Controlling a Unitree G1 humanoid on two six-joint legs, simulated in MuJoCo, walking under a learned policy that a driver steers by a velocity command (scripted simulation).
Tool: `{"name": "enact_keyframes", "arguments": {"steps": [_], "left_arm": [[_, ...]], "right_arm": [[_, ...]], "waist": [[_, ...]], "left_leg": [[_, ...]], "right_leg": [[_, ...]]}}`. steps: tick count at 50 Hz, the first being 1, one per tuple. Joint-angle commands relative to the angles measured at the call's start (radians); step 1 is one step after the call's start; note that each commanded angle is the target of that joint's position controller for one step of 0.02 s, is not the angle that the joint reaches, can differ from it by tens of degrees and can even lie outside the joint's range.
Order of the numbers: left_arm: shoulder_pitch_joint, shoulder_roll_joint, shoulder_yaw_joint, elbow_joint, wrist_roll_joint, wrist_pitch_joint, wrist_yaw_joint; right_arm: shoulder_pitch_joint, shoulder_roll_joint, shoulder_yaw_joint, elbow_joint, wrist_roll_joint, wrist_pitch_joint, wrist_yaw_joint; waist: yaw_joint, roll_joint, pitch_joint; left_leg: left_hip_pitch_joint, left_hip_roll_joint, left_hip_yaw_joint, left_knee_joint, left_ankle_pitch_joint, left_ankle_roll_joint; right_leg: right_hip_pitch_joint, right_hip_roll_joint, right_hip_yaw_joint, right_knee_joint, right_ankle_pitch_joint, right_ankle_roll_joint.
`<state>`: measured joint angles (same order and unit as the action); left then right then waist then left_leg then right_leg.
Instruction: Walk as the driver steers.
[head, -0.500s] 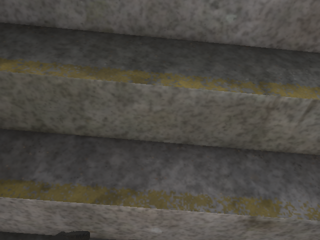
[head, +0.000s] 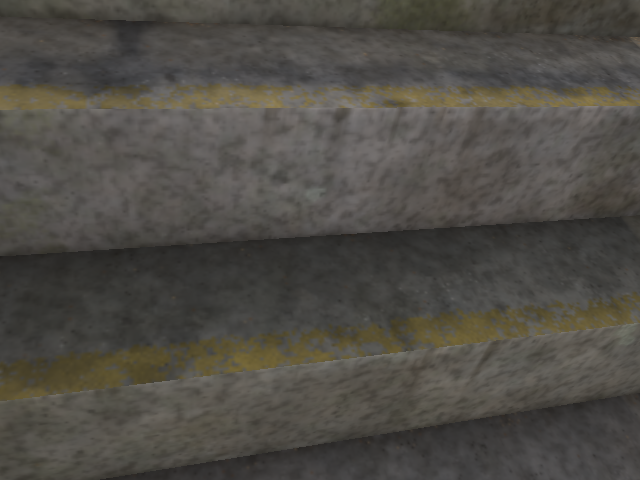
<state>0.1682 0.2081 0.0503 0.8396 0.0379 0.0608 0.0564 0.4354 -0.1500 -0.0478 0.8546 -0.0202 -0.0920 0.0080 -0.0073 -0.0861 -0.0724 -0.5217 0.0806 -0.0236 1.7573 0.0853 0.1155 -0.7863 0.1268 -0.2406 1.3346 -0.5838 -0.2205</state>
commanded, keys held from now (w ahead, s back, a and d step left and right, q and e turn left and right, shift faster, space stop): w+e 0.04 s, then e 0.96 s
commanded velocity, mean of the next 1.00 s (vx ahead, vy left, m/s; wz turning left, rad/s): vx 0.14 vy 0.00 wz -0.59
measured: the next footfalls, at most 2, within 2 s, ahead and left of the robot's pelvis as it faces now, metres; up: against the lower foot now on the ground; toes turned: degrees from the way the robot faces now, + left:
left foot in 0.70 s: +0.20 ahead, +0.30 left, +0.24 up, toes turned -16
right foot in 1.00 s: +0.02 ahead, +0.16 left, +0.00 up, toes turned -35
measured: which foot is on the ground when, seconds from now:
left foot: up 0.00-0.68, down 0.70-1.00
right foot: down 0.00-0.70, up 0.72-0.98, down 1.00-1.00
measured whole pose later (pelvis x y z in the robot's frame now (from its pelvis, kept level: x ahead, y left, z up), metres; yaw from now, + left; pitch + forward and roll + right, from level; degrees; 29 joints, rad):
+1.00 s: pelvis -0.01 +0.21 +0.16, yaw -34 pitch -5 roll +6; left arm 0.36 0.34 0.07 0.56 0.03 0.09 -0.04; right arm 0.06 -0.11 -0.02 0.45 -0.04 0.11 -0.09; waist 0.08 -0.04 0.03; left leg -0.83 0.24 0.13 1.66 -0.86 0.01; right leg -0.27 0.00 -0.06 0.67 -0.06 -0.04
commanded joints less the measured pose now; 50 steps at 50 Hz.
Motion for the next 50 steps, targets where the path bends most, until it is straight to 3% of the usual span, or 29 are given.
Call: {"name": "enact_keyframes", "arguments": {"steps": [1, 2, 3, 4, 7, 9, 13, 16, 21, 22, 26, 28, 30, 31, 32, 33, 34, 35, 36, 37, 38, 40, 41, 42, 44, 46, 47, 49, 50], "left_arm": [[0.045, -0.068, -0.013, 0.071, -0.01, -0.081, 0.018], [0.078, -0.05, -0.005, 0.09, -0.011, -0.079, 0.03], [0.102, 0.032, 0.023, 0.079, 0.014, -0.096, 0.038], [0.165, 0.092, 0.042, 0.101, 0.017, -0.106, 0.041], [0.314, 0.079, 0.054, 0.103, -0.008, -0.126, 0.048], [0.326, 0.043, 0.042, 0.084, 0.0, -0.136, 0.042], [0.27, 0.069, 0.037, -0.005, 0.012, -0.189, 0.013], [0.24, 0.107, 0.053, -0.08, 0.019, -0.19, 0.011], [0.292, 0.137, 0.066, -0.108, 0.004, -0.16, 0.019], [0.312, 0.105, 0.07, -0.09, 0.012, -0.13, 0.028], [0.314, 0.165, 0.094, -0.12, 0.017, -0.097, 0.025], [0.332, 0.176, 0.097, -0.105, 0.016, -0.109, 0.022], [0.255, 0.224, 0.105, -0.137, 0.009, -0.121, 0.008], [0.24, 0.255, 0.106, -0.16, 0.018, -0.11, 0.026], [0.198, 0.273, 0.116, -0.197, 0.02, -0.098, 0.032], [0.117, 0.284, 0.111, -0.228, 0.001, -0.094, 0.026], [0.121, 0.272, 0.097, -0.223, -0.027, -0.054, 0.009], [0.174, 0.223, 0.091, -0.209, -0.039, -0.032, 0.001], [0.052, 0.172, 0.066, -0.286, -0.024, -0.029, -0.029], [0.142, 0.122, 0.062, -0.31, 0.004, -0.042, -0.036], [0.181, 0.142, 0.076, -0.283, 0.064, -0.047, -0.037], [0.259, 0.156, 0.071, -0.279, 0.052, 0.017, -0.043], [0.311, 0.176, 0.06, -0.267, 0.032, 0.038, -0.05], [0.281, 0.214, 0.064, -0.281, 0.047, 0.055, -0.058], [0.159, 0.232, 0.053, -0.34, 0.033, 0.079, -0.074], [0.145, 0.23, 0.048, -0.337, 0.012, 0.061, -0.088], [0.164, 0.199, 0.049, -0.335, 0.026, 0.047, -0.09], [0.281, 0.216, 0.052, -0.283, -0.036, 0.014, -0.109], [0.347, 0.189, 0.045, -0.26, -0.031, -0.002, -0.125]], "right_arm": [[-0.358, 0.081, 0.062, -0.307, -0.074, -0.018, -0.015], [-0.329, 0.044, 0.062, -0.277, -0.075, -0.013, -0.014], [-0.32, -0.003, 0.055, -0.268, -0.087, -0.023, -0.004], [-0.344, -0.023, 0.052, -0.272, -0.069, -0.032, 0.0], [-0.461, -0.037, 0.061, -0.303, -0.018, -0.008, -0.016], [-0.537, -0.036, 0.077, -0.324, -0.024, 0.009, -0.016], [-0.665, -0.019, 0.084, -0.431, -0.023, 0.046, -0.039], [-0.686, -0.012, 0.069, -0.462, 0.008, 0.053, -0.055], [-0.77, 0.028, 0.065, -0.539, -0.005, 0.099, -0.069], [-0.805, 0.103, 0.084, -0.558, -0.002, 0.119, -0.074], [-0.745, 0.079, 0.084, -0.569, -0.031, 0.157, -0.074], [-0.748, 0.074, 0.083, -0.595, -0.019, 0.151, -0.104], [-0.682, 0.052, 0.08, -0.622, -0.017, 0.137, -0.108], [-0.692, 0.099, 0.099, -0.637, -0.008, 0.14, -0.1], [-0.661, 0.069, 0.096, -0.649, -0.014, 0.131, -0.099], [-0.588, 0.04, 0.092, -0.625, -0.01, 0.136, -0.089], [-0.493, 0.041, 0.092, -0.563, 0.023, 0.146, -0.085], [-0.455, 0.04, 0.067, -0.511, 0.027, 0.158, -0.087], [-0.345, -0.095, 0.04, -0.522, -0.023, 0.155, -0.116], [-0.429, -0.157, 0.012, -0.523, -0.058, 0.158, -0.133], [-0.478, -0.112, 0.024, -0.559, -0.029, 0.143, -0.128], [-0.686, -0.019, 0.044, -0.55, 0.016, 0.159, -0.112], [-0.655, 0.0, 0.046, -0.548, 0.017, 0.158, -0.099], [-0.581, 0.01, 0.051, -0.514, 0.019, 0.165, -0.074], [-0.481, -0.021, 0.032, -0.478, -0.001, 0.183, -0.072], [-0.423, -0.048, 0.013, -0.46, -0.023, 0.189, -0.078], [-0.446, -0.06, -0.005, -0.445, -0.023, 0.202, -0.092], [-0.373, -0.054, -0.003, -0.428, -0.027, 0.197, -0.114], [-0.457, -0.053, -0.02, -0.437, -0.024, 0.201, -0.11]], "waist": [[0.032, 0.226, 0.156], [0.052, 0.236, 0.165], [0.064, 0.2, 0.131], [0.085, 0.129, 0.061], [0.11, 0.05, -0.122], [0.115, 0.064, -0.121], [0.061, 0.103, -0.107], [0.061, 0.047, -0.15], [0.113, 0.136, 0.005], [0.118, 0.05, -0.023], [0.128, -0.003, -0.032], [0.145, -0.063, -0.025], [0.084, -0.045, -0.066], [0.072, -0.076, -0.118], [0.034, -0.089, -0.151], [-0.013, -0.071, -0.12], [-0.018, -0.057, -0.076], [0.021, -0.148, -0.029], [-0.088, 0.277, 0.016], [-0.026, 0.667, -0.14], [0.024, 0.569, -0.212], [0.214, 0.417, -0.03], [0.224, 0.371, 0.019], [0.187, 0.245, 0.07], [0.104, 0.208, 0.113], [0.059, 0.287, 0.125], [0.093, 0.287, 0.117], [0.093, 0.204, 0.074], [0.145, 0.158, 0.062]], "left_leg": [[-0.521, -0.109, -0.073, 0.482, 0.077, 0.01], [-0.503, -0.116, -0.07, 0.326, 0.072, -0.018], [-0.538, -0.157, -0.059, 0.279, -0.045, -0.041], [-0.592, -0.192, -0.064, 0.281, -0.174, -0.073], [-0.559, -0.205, -0.074, 0.177, -0.312, -0.095], [-0.536, -0.187, -0.069, 0.143, -0.316, -0.084], [-0.552, -0.138, -0.073, 0.142, -0.455, -0.1], [-0.643, -0.154, -0.036, 0.48, -0.548, -0.112], [-0.82, -0.096, -0.011, 0.475, -0.527, -0.143], [-0.814, -0.098, -0.04, 0.542, -0.507, -0.134], [-0.822, -0.109, -0.045, 0.497, -0.565, -0.14], [-0.83, -0.099, -0.053, 0.509, -0.624, -0.147], [-0.699, -0.09, -0.06, 0.379, -0.702, -0.125], [-0.554, -0.083, -0.162, 0.258, -0.912, -0.078], [-0.422, -0.06, -0.188, 0.114, -0.986, -0.056], [-0.28, -0.06, -0.174, -0.123, -1.027, -0.052], [-0.078, -0.106, 0.035, -0.513, -1.153, -0.065], [0.17, -0.123, 0.034, -0.588, -0.96, -0.059], [0.243, 0.075, -0.352, -0.796, -0.842, -0.013], [0.153, 0.305, -0.646, -1.004, -0.811, 0.087], [-0.007, 0.312, -0.639, -0.992, -0.854, 0.115], [-0.351, 0.225, -0.155, -0.663, -0.855, -0.011], [-0.373, 0.24, -0.088, -0.611, -0.937, -0.051], [-0.349, 0.203, -0.018, -0.597, -1.002, -0.072], [-0.278, 0.25, -0.04, -0.616, -0.95, -0.097], [-0.186, 0.265, -0.035, -0.554, -0.883, -0.092], [-0.203, 0.221, -0.025, -0.432, -0.775, -0.106], [-0.278, 0.134, 0.099, -0.277, -0.932, -0.08], [-0.354, 0.094, 0.117, -0.038, -1.006, -0.075]], "right_leg": [[0.237, -0.127, 0.982, -0.817, -0.191, 0.003], [0.323, -0.064, 0.868, -0.761, -0.01, -0.002], [0.478, -0.062, 0.831, -0.73, 0.291, -0.035], [0.688, -0.094, 0.827, -0.736, 0.658, -0.047], [0.945, -0.123, 0.747, -0.771, 1.091, -0.027], [0.885, -0.1, 0.693, -0.806, 0.964, -0.016], [0.743, -0.171, 0.773, -0.899, 0.898, -0.065], [0.708, -0.277, 0.845, -0.927, 1.014, -0.171], [0.671, -0.258, 0.822, -0.94, 0.666, -0.103], [0.664, -0.245, 0.808, -0.918, 0.74, -0.097], [0.73, -0.248, 0.829, -0.918, 0.732, -0.101], [0.75, -0.277, 0.839, -0.933, 0.776, -0.113], [0.754, -0.272, 0.799, -0.923, 0.883, -0.085], [0.728, -0.301, 0.816, -0.962, 0.974, -0.053], [0.684, -0.296, 0.769, -0.971, 1.033, -0.024], [0.577, -0.269, 0.723, -0.975, 0.945, 0.021], [0.454, -0.213, 0.604, -1.077, 0.629, 0.052], [0.288, -0.2, 0.619, -1.122, 0.487, 0.075], [0.012, -0.096, 0.513, -0.919, 0.277, 0.191], [0.066, -0.045, 0.38, -0.403, 0.213, 0.251], [0.175, -0.051, 0.449, 0.066, 0.246, 0.284], [0.263, -0.069, 0.321, 0.244, 0.415, 0.314], [0.292, -0.092, 0.318, 0.176, 0.359, 0.306], [0.26, -0.034, 0.193, 0.162, 0.455, 0.315], [0.247, -0.069, 0.164, -0.032, 0.439, 0.303], [0.263, -0.119, 0.165, -0.404, 0.373, 0.243], [0.338, -0.123, 0.174, -0.548, 0.458, 0.195], [0.606, -0.151, 0.197, -0.94, 0.585, 0.149], [0.671, -0.198, 0.295, -0.957, 0.618, 0.108]]}}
